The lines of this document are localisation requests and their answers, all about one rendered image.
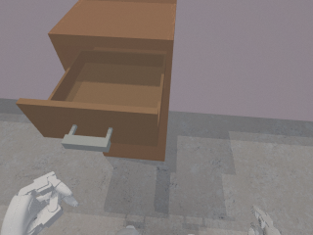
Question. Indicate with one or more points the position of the right robot hand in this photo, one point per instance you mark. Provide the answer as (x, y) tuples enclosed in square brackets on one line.
[(265, 222)]

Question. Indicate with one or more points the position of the drawer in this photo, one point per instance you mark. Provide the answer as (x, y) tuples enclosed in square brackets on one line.
[(102, 89)]

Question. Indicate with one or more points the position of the cabinet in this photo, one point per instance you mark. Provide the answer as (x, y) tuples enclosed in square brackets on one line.
[(139, 26)]

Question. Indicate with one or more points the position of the left robot hand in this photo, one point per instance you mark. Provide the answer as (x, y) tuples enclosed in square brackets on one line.
[(24, 207)]

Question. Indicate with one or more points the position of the handle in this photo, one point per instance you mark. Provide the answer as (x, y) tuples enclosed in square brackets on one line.
[(87, 143)]

